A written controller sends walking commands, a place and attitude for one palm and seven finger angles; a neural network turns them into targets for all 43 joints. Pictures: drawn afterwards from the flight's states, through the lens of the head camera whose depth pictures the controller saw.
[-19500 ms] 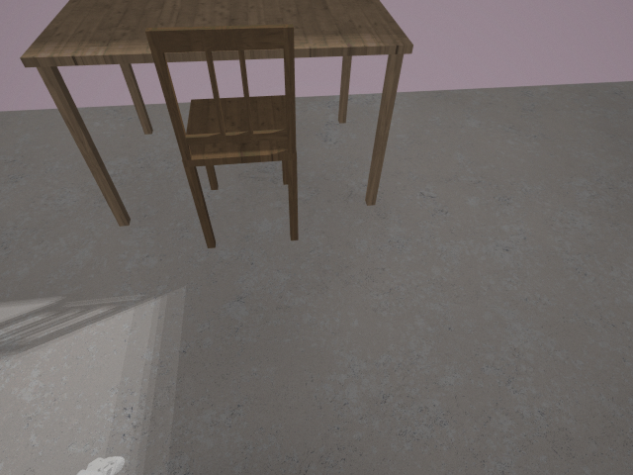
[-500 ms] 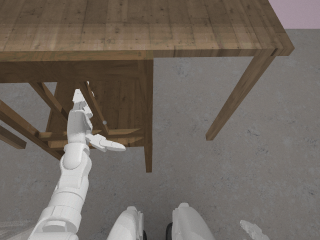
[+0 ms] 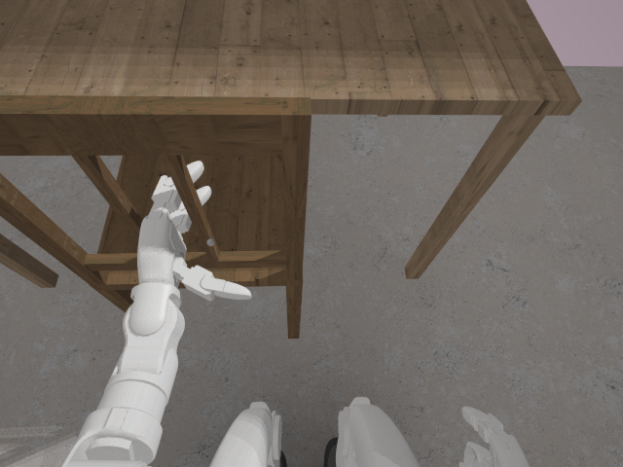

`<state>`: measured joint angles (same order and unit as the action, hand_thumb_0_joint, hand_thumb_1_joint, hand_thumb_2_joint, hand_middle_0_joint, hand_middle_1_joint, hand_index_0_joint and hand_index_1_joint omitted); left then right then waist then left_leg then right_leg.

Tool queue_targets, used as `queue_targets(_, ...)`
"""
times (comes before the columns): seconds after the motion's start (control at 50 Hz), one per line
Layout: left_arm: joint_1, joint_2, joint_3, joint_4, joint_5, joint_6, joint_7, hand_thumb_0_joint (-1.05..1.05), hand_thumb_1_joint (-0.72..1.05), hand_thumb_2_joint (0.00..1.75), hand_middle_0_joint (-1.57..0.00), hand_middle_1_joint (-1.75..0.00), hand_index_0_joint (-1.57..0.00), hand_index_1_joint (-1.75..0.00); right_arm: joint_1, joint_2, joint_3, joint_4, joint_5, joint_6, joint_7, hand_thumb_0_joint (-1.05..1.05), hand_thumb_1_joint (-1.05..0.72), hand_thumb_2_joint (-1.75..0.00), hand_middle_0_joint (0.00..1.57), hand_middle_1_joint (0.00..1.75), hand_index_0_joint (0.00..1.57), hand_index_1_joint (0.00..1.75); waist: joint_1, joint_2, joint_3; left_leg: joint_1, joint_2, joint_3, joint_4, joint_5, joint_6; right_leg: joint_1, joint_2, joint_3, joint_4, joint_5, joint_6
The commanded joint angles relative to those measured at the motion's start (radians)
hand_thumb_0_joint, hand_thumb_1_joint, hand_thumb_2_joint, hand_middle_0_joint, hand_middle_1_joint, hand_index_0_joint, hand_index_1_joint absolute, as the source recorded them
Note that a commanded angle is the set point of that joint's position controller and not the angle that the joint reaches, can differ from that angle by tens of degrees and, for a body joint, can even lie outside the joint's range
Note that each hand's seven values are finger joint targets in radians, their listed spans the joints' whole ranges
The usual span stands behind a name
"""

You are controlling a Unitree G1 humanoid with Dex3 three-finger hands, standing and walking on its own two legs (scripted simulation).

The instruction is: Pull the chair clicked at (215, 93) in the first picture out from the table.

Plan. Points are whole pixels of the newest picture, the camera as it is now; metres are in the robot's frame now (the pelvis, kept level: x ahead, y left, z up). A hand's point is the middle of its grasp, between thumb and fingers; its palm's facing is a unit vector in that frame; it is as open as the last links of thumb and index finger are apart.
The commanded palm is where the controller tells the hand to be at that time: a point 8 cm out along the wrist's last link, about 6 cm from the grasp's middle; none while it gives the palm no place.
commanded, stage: hook a spindle and tug to test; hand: left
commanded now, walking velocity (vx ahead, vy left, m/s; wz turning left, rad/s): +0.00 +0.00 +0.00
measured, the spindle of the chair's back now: (128, 215) +0.43 +0.25 +0.01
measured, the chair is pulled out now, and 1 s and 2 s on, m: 0.00 0.03 0.10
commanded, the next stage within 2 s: step backward, pulling the chair out in 1.16 s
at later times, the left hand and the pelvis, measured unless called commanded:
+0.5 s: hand (212, 232) +0.40 +0.13 +0.02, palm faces +0.06 -1.00 -0.01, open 6.3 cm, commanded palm +0.37 +0.17 +0.02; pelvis +0.00 +0.00 +0.00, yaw +0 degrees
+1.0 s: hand (221, 256) +0.37 +0.12 +0.02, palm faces +0.03 -1.00 -0.01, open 5.1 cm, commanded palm +0.34 +0.17 +0.02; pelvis +0.02 +0.00 +0.01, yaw +0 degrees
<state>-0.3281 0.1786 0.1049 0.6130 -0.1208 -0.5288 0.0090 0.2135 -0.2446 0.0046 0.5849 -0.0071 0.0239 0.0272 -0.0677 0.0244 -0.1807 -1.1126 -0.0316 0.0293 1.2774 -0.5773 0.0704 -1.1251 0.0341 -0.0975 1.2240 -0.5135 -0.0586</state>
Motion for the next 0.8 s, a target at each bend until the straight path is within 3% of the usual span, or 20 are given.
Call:
queue_targets(0.0,-0.273,0.07,-0.014,-0.194,-0.002,-0.056,-0.006,0.0,-0.33,0.37,-0.38,-1.07,-0.38,-1.07,0.058,-0.149,-0.058,-0.095,0.005,-0.023,-0.008,0.0,-0.9,-0.9,0.2,0.3,0.2,0.3,-0.027,0.03,-0.408,0.289,0.034,-0.118,-0.176,0.352,-0.06,0.235,-0.019,0.088,-0.142,0.268,0.027)
queue_targets(0.04,-0.32,0.074,-0.011,-0.181,-0.003,-0.044,-0.003,0.0,-0.22,0.42,-0.41,-1.18,-0.41,-1.18,0.062,-0.152,-0.058,-0.088,0.006,-0.021,-0.01,0.0,-0.9,-0.9,0.2,0.3,0.2,0.3,-0.036,0.006,-0.387,0.264,0.031,-0.117,-0.176,0.317,-0.056,0.233,-0.02,0.089,-0.15,0.243,0.029)
queue_targets(0.08,-0.31,0.1,0.008,-0.192,0.003,-0.045,0.001,0.0,-0.11,0.47,-0.45,-1.29,-0.45,-1.29,0.067,-0.155,-0.057,-0.096,0.003,-0.022,-0.011,0.0,-0.9,-0.9,0.2,0.3,0.2,0.3,-0.024,0.005,-0.41,0.258,0.028,-0.115,-0.178,0.325,-0.055,0.255,-0.02,0.091,-0.144,0.255,0.026)
queue_targets(0.14,-0.349,0.061,-0.036,-0.192,0.01,-0.044,-0.003,0.0,0.06,0.54,-0.5,-1.45,-0.5,-1.45,0.067,-0.149,-0.059,-0.091,0.005,-0.021,-0.011,0.0,-0.9,-0.9,0.2,0.3,0.2,0.3,-0.04,0.016,-0.398,0.267,0.029,-0.114,-0.174,0.315,-0.053,0.237,-0.022,0.093,-0.152,0.246,0.028)
queue_targets(0.22,-0.377,0.055,-0.043,-0.161,0.011,-0.039,-0.004,0.0,0.28,0.64,-0.5,-1.45,-0.5,-1.45,0.074,-0.153,-0.057,-0.084,0.006,-0.023,-0.01,0.0,-0.9,-0.9,0.2,0.3,0.2,0.3,-0.048,0.026,-0.388,0.274,0.031,-0.124,-0.177,0.3,-0.055,0.207,-0.02,0.088,-0.154,0.22,0.026)
queue_targets(0.28,-0.358,0.052,-0.046,-0.17,0.007,-0.039,-0.006,0.0,0.45,0.71,-0.5,-1.45,-0.5,-1.45,0.081,-0.156,-0.061,-0.085,0.004,-0.025,-0.009,0.0,-0.9,-0.9,0.2,0.3,0.2,0.3,-0.038,0.043,-0.424,0.309,0.033,-0.127,-0.178,0.345,-0.059,0.208,-0.019,0.081,-0.146,0.244,0.023)
queue_targets(0.38,-0.311,0.068,-0.027,-0.165,0.011,-0.035,0.001,0.0,0.73,0.83,-0.5,-1.45,-0.5,-1.45,0.085,-0.156,-0.064,-0.089,0.005,-0.017,-0.004,0.0,-0.9,-0.9,0.2,0.3,0.2,0.3,-0.029,0.018,-0.423,0.295,0.033,-0.121,-0.18,0.364,-0.058,0.235,-0.017,0.082,-0.148,0.268,0.023)
queue_targets(0.44,-0.318,0.04,-0.052,-0.173,0.013,-0.036,0.004,0.0,0.9,0.9,-0.5,-1.45,-0.5,-1.45,0.088,-0.15,-0.064,-0.086,0.005,-0.012,-0.001,0.0,-0.9,-0.9,0.2,0.3,0.2,0.3,-0.036,0.014,-0.414,0.3,0.035,-0.12,-0.18,0.373,-0.058,0.236,-0.018,0.08,-0.149,0.277,0.025)
queue_targets(0.52,-0.282,0.038,-0.055,-0.202,0.013,-0.042,0.005,0.0,0.9,0.9,-0.5,-1.45,-0.5,-1.45,0.087,-0.149,-0.066,-0.092,0.004,-0.011,0.002,0.0,-0.9,-0.9,0.2,0.3,0.2,0.3,-0.027,0.026,-0.428,0.322,0.037,-0.121,-0.184,0.405,-0.062,0.243,-0.017,0.079,-0.147,0.298,0.023)
queue_targets(0.58,-0.225,0.046,-0.051,-0.204,0.014,-0.037,0.004,0.0,0.9,0.9,-0.5,-1.45,-0.5,-1.45,0.085,-0.15,-0.066,-0.1,0.006,-0.007,0.004,0.0,-0.9,-0.9,0.2,0.3,0.2,0.3,-0.022,0.003,-0.415,0.301,0.036,-0.116,-0.185,0.399,-0.057,0.263,-0.016,0.082,-0.149,0.306,0.023)
queue_targets(0.62,-0.21,0.049,-0.046,-0.239,0.012,-0.038,0.006,0.0,0.9,0.9,-0.5,-1.45,-0.5,-1.45,0.082,-0.145,-0.067,-0.103,0.007,-0.005,0.006,0.0,-0.9,-0.9,0.2,0.3,0.2,0.3,-0.013,0.026,-0.425,0.318,0.037,-0.115,-0.187,0.425,-0.063,0.27,-0.016,0.08,-0.145,0.324,0.022)
queue_targets(0.7,-0.146,0.007,-0.084,-0.275,0.01,-0.033,0.01,0.0,0.9,0.9,-0.5,-1.45,-0.5,-1.45,0.075,-0.14,-0.068,-0.115,0.006,-0.003,0.011,0.0,-0.9,-0.9,0.2,0.3,0.2,0.3,-0.015,0.017,-0.414,0.34,0.043,-0.122,-0.187,0.464,-0.066,0.259,-0.016,0.074,-0.144,0.34,0.024)
queue_targets(0.72,-0.129,0.034,-0.066,-0.297,0.012,-0.036,0.013,0.0,0.9,0.9,-0.5,-1.45,-0.5,-1.45,0.073,-0.142,-0.069,-0.118,0.007,-0.002,0.01,0.0,-0.9,-0.9,0.2,0.3,0.2,0.3,-0.003,0.027,-0.411,0.342,0.043,-0.121,-0.191,0.473,-0.071,0.268,-0.016,0.076,-0.142,0.344,0.021)
queue_targets(0.74,-0.105,0.002,-0.092,-0.314,0.012,-0.035,0.014,0.0,0.9,0.9,-0.5,-1.45,-0.5,-1.45,0.071,-0.136,-0.069,-0.124,0.007,-0.001,0.013,0.0,-0.9,-0.9,0.2,0.3,0.2,0.3,-0.008,0.015,-0.419,0.35,0.043,-0.119,-0.188,0.48,-0.066,0.274,-0.016,0.076,-0.145,0.357,0.024)
queue_targets(0.78,-0.05,0.021,-0.076,-0.343,0.011,-0.035,0.021,0.0,0.9,0.9,-0.5,-1.45,-0.5,-1.45,0.069,-0.136,-0.07,-0.133,0.006,-0.003,0.013,0.0,-0.9,-0.9,0.2,0.3,0.2,0.3,0.006,0.019,-0.428,0.348,0.042,-0.118,-0.19,0.508,-0.067,0.295,-0.016,0.076,-0.14,0.378,0.022)
